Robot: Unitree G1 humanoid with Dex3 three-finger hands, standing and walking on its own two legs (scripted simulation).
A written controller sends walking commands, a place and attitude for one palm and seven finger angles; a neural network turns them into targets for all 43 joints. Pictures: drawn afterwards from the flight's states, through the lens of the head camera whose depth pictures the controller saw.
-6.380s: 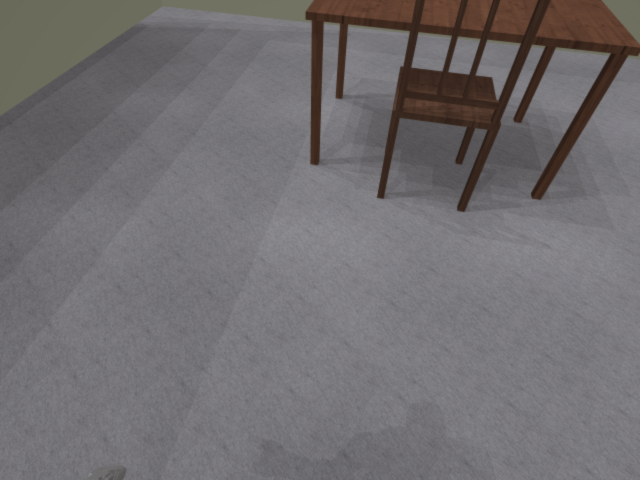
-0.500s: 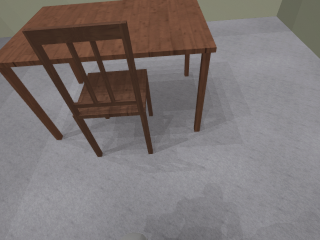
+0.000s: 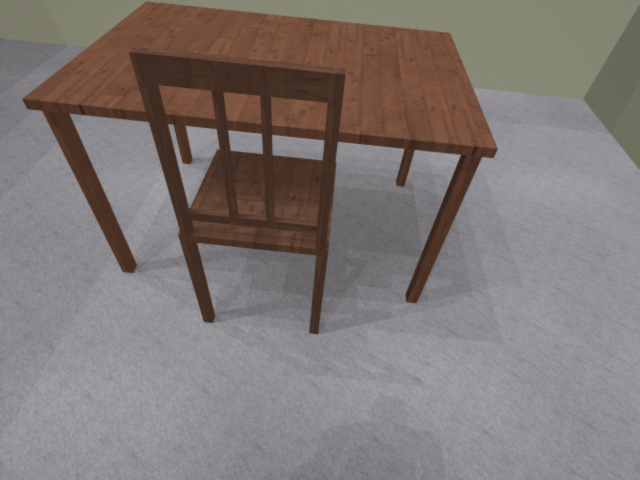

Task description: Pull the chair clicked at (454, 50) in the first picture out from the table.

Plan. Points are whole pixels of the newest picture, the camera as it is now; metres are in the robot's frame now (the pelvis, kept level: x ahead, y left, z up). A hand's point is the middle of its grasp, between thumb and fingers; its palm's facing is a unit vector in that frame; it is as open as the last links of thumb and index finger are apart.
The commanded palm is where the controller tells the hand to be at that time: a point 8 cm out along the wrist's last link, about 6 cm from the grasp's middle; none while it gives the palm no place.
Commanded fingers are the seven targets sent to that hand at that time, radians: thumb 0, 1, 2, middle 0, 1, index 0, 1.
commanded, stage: take the last steps up to it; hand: left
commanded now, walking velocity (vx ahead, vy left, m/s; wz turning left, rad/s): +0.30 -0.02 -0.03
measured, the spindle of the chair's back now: (226, 160) +0.75 +0.28 -0.06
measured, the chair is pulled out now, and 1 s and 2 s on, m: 0.00 0.00 0.00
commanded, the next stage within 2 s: come to a stop and stand still in 0.60 s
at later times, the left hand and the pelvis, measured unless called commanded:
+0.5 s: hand (251, 399) +0.27 +0.13 -0.16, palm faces +0.00 -0.98 -0.20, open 7.3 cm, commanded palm none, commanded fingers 0.00 0.90 0.90 -0.20 -0.30 -0.20 -0.30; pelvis +0.17 -0.05 -0.01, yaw +0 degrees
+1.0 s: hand (234, 415) +0.25 +0.15 -0.18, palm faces +0.04 -0.98 -0.17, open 7.4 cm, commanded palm none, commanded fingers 0.00 0.90 0.90 -0.20 -0.30 -0.20 -0.30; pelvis +0.27 -0.02 +0.00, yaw -2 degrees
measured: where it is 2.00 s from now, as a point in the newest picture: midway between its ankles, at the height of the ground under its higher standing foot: outside the picture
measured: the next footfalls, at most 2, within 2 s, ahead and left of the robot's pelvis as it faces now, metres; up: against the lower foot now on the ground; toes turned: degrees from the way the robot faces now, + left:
right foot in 0.34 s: +0.27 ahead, -0.13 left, +0.00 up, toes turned -9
left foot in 0.78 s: +0.34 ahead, +0.09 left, +0.00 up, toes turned +6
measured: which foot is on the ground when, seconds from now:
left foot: down 0.00-0.34, up 0.36-0.76, down 0.78-1.00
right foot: up 0.00-0.32, down 0.34-0.82, up 0.84-1.00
